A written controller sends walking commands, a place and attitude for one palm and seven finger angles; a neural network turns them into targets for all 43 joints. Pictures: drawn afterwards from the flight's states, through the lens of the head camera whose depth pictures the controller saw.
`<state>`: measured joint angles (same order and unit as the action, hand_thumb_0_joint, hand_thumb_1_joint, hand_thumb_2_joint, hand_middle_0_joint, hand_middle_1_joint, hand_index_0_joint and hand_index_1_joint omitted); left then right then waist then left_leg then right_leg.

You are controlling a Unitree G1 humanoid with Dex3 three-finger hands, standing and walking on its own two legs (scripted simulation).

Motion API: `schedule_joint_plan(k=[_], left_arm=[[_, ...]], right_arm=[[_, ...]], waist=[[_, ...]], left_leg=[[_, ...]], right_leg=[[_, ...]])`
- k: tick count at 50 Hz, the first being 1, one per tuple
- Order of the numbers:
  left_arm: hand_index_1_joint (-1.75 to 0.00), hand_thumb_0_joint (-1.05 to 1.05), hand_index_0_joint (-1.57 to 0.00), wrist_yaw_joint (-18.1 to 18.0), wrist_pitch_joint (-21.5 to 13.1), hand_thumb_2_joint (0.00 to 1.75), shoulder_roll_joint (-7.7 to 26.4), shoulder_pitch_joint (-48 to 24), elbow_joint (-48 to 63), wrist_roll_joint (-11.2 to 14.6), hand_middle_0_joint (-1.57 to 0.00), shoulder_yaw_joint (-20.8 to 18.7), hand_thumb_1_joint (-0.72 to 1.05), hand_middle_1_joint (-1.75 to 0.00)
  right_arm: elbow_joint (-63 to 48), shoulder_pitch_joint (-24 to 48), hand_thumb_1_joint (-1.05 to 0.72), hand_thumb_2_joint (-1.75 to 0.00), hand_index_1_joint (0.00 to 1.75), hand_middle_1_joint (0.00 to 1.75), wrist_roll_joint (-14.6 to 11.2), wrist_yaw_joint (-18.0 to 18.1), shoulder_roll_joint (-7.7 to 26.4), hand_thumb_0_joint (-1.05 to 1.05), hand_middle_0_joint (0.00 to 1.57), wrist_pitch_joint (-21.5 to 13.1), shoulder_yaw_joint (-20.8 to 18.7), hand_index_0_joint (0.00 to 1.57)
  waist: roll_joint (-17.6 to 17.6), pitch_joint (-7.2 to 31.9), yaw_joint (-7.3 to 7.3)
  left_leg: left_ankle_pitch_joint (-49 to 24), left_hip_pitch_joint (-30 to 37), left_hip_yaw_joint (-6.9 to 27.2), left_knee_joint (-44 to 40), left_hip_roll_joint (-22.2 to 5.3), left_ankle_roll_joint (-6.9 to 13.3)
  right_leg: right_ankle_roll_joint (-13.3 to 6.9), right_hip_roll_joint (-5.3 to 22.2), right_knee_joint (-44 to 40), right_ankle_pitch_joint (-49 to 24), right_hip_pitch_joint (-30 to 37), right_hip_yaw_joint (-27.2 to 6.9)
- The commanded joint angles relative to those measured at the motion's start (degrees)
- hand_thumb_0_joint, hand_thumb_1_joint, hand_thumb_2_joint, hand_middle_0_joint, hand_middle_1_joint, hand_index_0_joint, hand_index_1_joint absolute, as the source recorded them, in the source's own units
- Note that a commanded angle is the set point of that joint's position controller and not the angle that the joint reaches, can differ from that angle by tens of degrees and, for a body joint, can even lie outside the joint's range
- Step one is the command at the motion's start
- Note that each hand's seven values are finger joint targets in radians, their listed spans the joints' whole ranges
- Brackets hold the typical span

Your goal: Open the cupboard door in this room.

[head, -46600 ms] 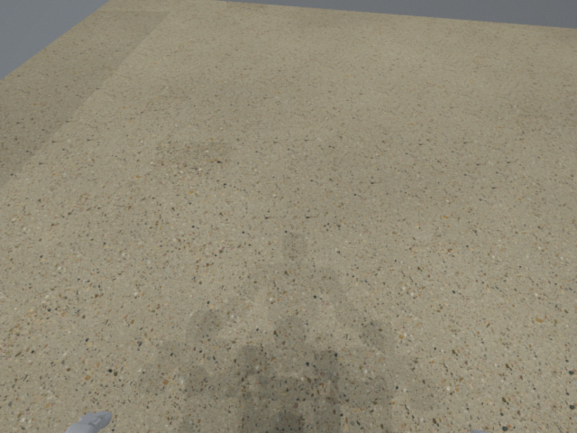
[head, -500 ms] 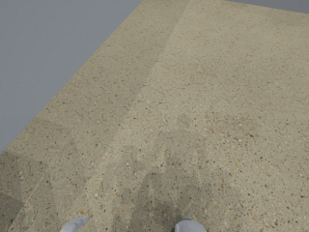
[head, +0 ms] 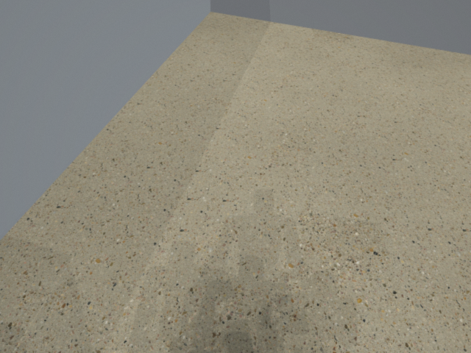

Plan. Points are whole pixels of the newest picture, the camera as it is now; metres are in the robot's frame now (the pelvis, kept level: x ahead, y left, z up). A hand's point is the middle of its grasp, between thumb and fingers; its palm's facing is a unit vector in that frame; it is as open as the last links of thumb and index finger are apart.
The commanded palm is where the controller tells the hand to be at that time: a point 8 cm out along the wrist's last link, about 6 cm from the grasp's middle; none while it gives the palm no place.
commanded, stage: walk to a spot facing it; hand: left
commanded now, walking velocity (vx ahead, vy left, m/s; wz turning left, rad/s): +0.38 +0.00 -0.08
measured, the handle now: out of the picture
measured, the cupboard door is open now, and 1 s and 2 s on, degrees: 47 47 47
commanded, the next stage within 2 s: turn to face it in 0.26 s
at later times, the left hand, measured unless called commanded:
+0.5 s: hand (170, 315) +0.22 +0.15 -0.17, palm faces +0.12 -0.98 -0.17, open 7.3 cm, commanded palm none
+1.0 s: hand (183, 268) +0.31 +0.13 -0.15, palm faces +0.40 -0.89 -0.24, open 7.4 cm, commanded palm none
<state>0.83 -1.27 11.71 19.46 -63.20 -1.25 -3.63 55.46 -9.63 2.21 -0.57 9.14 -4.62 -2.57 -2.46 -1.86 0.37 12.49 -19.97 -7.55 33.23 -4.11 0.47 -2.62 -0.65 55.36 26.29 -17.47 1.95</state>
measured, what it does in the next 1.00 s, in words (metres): walks ahead, turning left: right foot, then left foot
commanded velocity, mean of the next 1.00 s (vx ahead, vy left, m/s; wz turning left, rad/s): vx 0.10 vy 0.00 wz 0.41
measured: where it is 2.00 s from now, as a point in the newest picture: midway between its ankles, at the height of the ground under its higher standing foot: (256, 306)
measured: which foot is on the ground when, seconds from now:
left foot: down 0.00-0.22, up 0.24-0.48, down 0.50-0.76, up 0.78-1.00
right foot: up 0.00-0.20, down 0.22-0.50, up 0.52-0.74, down 0.76-1.00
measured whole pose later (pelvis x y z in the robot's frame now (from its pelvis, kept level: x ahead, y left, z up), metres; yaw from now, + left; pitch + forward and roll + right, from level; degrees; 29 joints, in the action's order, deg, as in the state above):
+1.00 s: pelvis +0.33 -0.07 +0.01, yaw +23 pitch +1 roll +3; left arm -1.0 -0.6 11.4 12.3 -52.8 -1.6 -2.7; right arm 52.8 -5.9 0.6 -1.4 13.9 3.3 -4.2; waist -3.2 -5.3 -0.1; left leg 24.3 -24.4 -6.5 45.7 -1.5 -3.0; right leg 0.4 8.0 30.5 19.8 -10.8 11.0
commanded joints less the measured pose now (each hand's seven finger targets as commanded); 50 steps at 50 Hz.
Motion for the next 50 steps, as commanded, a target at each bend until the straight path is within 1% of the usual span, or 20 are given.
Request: schedule_joint_plan(k=[1, 4, 9, 11, 12, 16, 20, 23, 24, 25, 26, 28, 31, 35, 36, 37, 38, 40, 43, 50], left_arm=[[-0.3, 0.0, -0.2, 1.4, -2.1, 0.9, 3.0, -8.8, 8.9, -0.4, -0.2, -1.0, 0.9, -0.3], [-0.3, 0.0, -0.2, 1.9, -1.2, 0.9, 1.1, -8.2, 8.5, -0.1, -0.2, -0.3, 0.9, -0.3], [-0.3, 0.0, -0.2, 1.4, -1.2, 0.9, 4.6, 1.3, 5.2, -0.5, -0.2, -1.8, 0.9, -0.3], [-0.3, 0.0, -0.2, 0.2, -1.7, 0.9, 14.1, 10.7, 3.2, -0.3, -0.2, -3.7, 0.9, -0.3], [-0.3, 0.0, -0.2, -0.4, -1.5, 0.9, 13.5, 9.4, 3.7, 0.0, -0.2, -3.4, 0.9, -0.3], [-0.3, 0.0, -0.2, -1.4, -2.6, 0.9, 5.8, 0.5, 5.0, -0.4, -0.2, -1.5, 0.9, -0.3], [-0.3, 0.0, -0.2, -1.3, -3.3, 0.9, 6.1, 0.0, 3.2, -0.1, -0.2, -1.2, 0.9, -0.3], [-0.3, 0.0, -0.2, -1.5, -2.6, 0.9, 6.1, -1.2, 3.4, 0.7, -0.2, -1.1, 0.9, -0.3], [-0.3, 0.0, -0.2, -1.4, -2.0, 0.9, 4.9, -0.8, 4.7, 0.8, -0.2, -0.8, 0.9, -0.3], [-0.3, 0.0, -0.2, -1.5, -1.7, 0.9, 2.7, -1.1, 6.3, 1.2, -0.2, -0.1, 0.9, -0.3], [-0.3, 0.0, -0.2, -2.0, -1.4, 0.9, 3.4, -4.7, 8.7, 0.6, -0.2, 0.0, 0.9, -0.3], [-0.3, 0.0, -0.2, -1.9, -0.4, 0.9, 3.7, -8.8, 9.6, 0.5, -0.2, -0.6, 0.9, -0.3], [-0.3, 0.0, -0.2, -1.1, 0.9, 0.9, 3.1, -7.3, 9.2, 0.9, -0.2, -0.8, 0.9, -0.3], [-0.3, 0.0, -0.2, -1.2, 1.3, 0.9, 4.0, -1.6, 8.8, 0.7, -0.2, -1.4, 0.9, -0.3], [-0.3, 0.0, -0.2, -1.5, 1.0, 0.9, 6.1, 0.5, 8.8, 0.3, -0.2, -2.0, 0.9, -0.3], [-0.3, 0.0, -0.2, -2.1, 0.8, 0.9, 11.6, 1.2, 9.5, -0.6, -0.2, -3.2, 0.9, -0.3], [-0.3, 0.0, -0.2, -2.1, 1.1, 0.9, 14.4, 0.1, 11.2, -0.4, -0.2, -3.3, 0.9, -0.3], [-0.3, 0.0, -0.2, -2.8, 0.8, 0.9, 10.6, -5.1, 13.2, -0.3, -0.2, -2.9, 0.9, -0.3], [-0.3, 0.0, -0.2, -2.6, 0.0, 0.9, 8.4, -4.8, 12.8, -0.3, -0.2, -1.8, 0.9, -0.3], [-0.3, 0.0, -0.2, -2.3, 0.1, 0.9, 12.1, -3.4, 12.7, -0.1, -0.2, -2.6, 0.9, -0.3]], right_arm=[[2.1, -12.2, -0.9, -0.9, 0.3, 0.3, 0.1, 1.6, 9.0, 0.0, 0.2, 0.3, -1.9, 0.2], [2.1, -9.8, -0.9, -0.9, 0.3, 0.3, 0.0, 1.2, 9.9, 0.0, 0.2, 0.2, -2.0, 0.2], [2.1, -6.8, -0.9, -0.9, 0.3, 0.3, -0.4, 0.6, 9.2, 0.0, 0.2, 1.8, -2.1, 0.2], [-0.8, -4.8, -0.9, -0.9, 0.3, 0.3, -1.2, -0.2, 3.8, 0.0, 0.2, 2.1, -1.0, 0.2], [-1.8, -2.2, -0.9, -0.9, 0.3, 0.3, -1.0, -0.1, 5.8, 0.0, 0.2, 1.8, -1.2, 0.2], [0.9, -3.1, -0.9, -0.9, 0.3, 0.3, -0.8, -0.1, 3.6, 0.0, 0.2, 2.0, -1.0, 0.2], [2.1, -4.9, -0.9, -0.9, 0.3, 0.3, -1.1, -0.6, -0.1, 0.0, 0.2, 2.3, -0.1, 0.2], [3.9, -10.8, -0.9, -0.9, 0.3, 0.3, -0.9, -0.2, 3.7, 0.0, 0.2, 1.8, -0.2, 0.2], [4.5, -15.4, -0.9, -0.9, 0.3, 0.3, -0.6, 0.3, 8.5, 0.0, 0.2, 1.5, -1.2, 0.2], [4.5, -19.1, -0.9, -0.9, 0.3, 0.3, -0.5, 1.0, 13.6, 0.0, 0.2, 1.8, -2.4, 0.2], [4.4, -20.7, -0.9, -0.9, 0.3, 0.3, -0.2, 1.4, 15.4, 0.0, 0.2, 2.6, -2.6, 0.2], [2.6, -14.2, -0.9, -0.9, 0.3, 0.3, -0.4, 2.3, 12.8, 0.0, 0.2, 2.8, -1.9, 0.2], [-0.4, -6.3, -0.9, -0.9, 0.3, 0.3, -0.4, 2.4, 12.3, 0.0, 0.2, 3.1, -1.7, 0.2], [-3.4, 0.1, -0.9, -0.9, 0.3, 0.3, -0.7, 2.0, 13.5, 0.0, 0.2, 5.0, -2.9, 0.2], [-4.4, 1.7, -0.9, -0.9, 0.3, 0.3, -1.1, 1.7, 11.8, 0.0, 0.2, 5.5, -2.9, 0.2], [-6.2, 2.4, -0.9, -0.9, 0.3, 0.3, -1.4, 1.0, 7.8, 0.0, 0.2, 5.9, -2.4, 0.2], [-7.6, 4.0, -0.9, -0.9, 0.3, 0.3, -1.1, 0.4, 8.5, 0.0, 0.2, 5.9, -2.7, 0.2], [-6.7, 3.3, -0.9, -0.9, 0.3, 0.3, -1.1, 0.2, 7.7, 0.0, 0.2, 6.4, -3.0, 0.2], [-6.2, 4.2, -0.9, -0.9, 0.3, 0.3, -1.3, -0.5, 5.5, 0.0, 0.2, 6.6, -1.9, 0.2], [-7.9, 4.3, -0.9, -0.9, 0.3, 0.3, -1.5, -0.9, 6.6, 0.0, 0.2, 6.3, -1.2, 0.2]], waist=[[11.5, -2.4, -2.74], [11.3, 0.4, -1.21], [2.4, -0.2, 3.99], [-19.2, 1.7, 8.36], [-14.4, 0.1, 7.77], [-6.7, 0.4, 1.39], [-2.6, 0.4, -0.14], [-0.7, 4.1, -2.59], [8.3, 7.9, -4.28], [19.9, 9.9, -5.57], [15.1, 8.6, -7.26], [18.2, 4.7, -4.5], [13.3, 5.8, -1.2], [9.4, 5.3, 1.93], [3.7, 4.4, 3.19], [-13.0, 1.8, 4.13], [-16.9, 1.6, 4.93], [-10.0, 1.3, 1.38], [-9.4, 1.2, 1.05], [-9.0, 4.9, 0.49]], left_leg=[[10.3, 11.9, 21.7, -23.2, -17.4, 8.8], [4.5, 6.4, 9.6, -21.8, -12.6, 7.0], [19.4, -5.7, 4.0, -8.8, -5.7, 2.5], [24.8, -20.1, -2.1, 20.8, 3.2, -0.6], [22.5, -22.1, 3.4, 29.5, 0.1, -0.2], [12.4, -14.5, 6.1, 23.6, -4.5, -1.2], [3.0, -4.4, 0.4, 4.1, -0.1, -1.9], [-10.4, 9.0, -0.5, -7.2, 1.7, -0.7], [-23.2, 18.5, 8.6, -7.0, -5.2, 2.7], [-40.5, 25.8, 24.7, -8.3, -17.9, 10.6], [-38.7, 21.1, 28.7, -10.0, -21.0, 14.0], [-34.1, 14.5, 28.4, -11.1, -18.3, 12.9], [-29.5, 8.2, 19.9, -10.9, -12.1, 9.1], [-5.4, -3.1, 19.5, -9.6, -7.2, 5.7], [4.4, -9.5, 16.9, -5.0, -3.0, 2.8], [16.8, -19.4, 8.2, 8.1, 5.0, -1.9], [23.2, -17.1, 6.4, 23.6, 4.9, -2.3], [17.7, -17.6, 7.9, 35.0, 1.5, -2.5], [16.0, -14.7, 4.3, 25.5, 1.2, -3.9], [6.4, -1.7, -1.2, 2.5, 4.6, -2.4]], right_leg=[[1.3, 7.6, 9.3, -5.6, -23.2, -3.4], [2.1, 6.8, -10.4, -7.9, -8.7, 1.4], [1.9, 3.5, -24.2, -8.7, 13.3, 3.6], [-7.6, 23.8, -46.0, 13.8, 21.4, -29.3], [-11.1, 25.8, -48.3, 15.0, 19.2, -34.0], [-7.7, 20.9, -42.4, -16.7, 10.5, -11.9], [-5.2, 16.9, -37.9, -34.2, 10.3, -1.0], [-0.5, 13.1, -26.1, -37.7, 9.5, 5.7], [2.5, 9.6, -15.5, -27.1, 2.0, 7.9], [5.2, 3.3, -1.1, 3.2, -10.0, 8.6], [4.6, 2.3, 7.8, 13.6, -11.2, 3.0], [5.5, 5.4, 11.3, 8.2, -16.5, -1.3], [6.3, 4.4, 0.7, 2.7, -8.6, -0.3], [5.9, 1.4, -20.4, -7.4, 7.0, 3.0], [5.2, 4.9, -30.8, -8.2, 12.7, -0.6], [0.2, 19.6, -41.1, -1.8, 15.1, -17.7], [-5.6, 29.2, -45.8, -2.8, 8.8, -24.6], [-6.3, 25.5, -40.0, -17.2, 8.2, -16.8], [-4.0, 19.9, -32.6, -47.3, 13.7, -1.8], [-1.0, 19.2, -24.0, -56.6, 16.7, 4.8]])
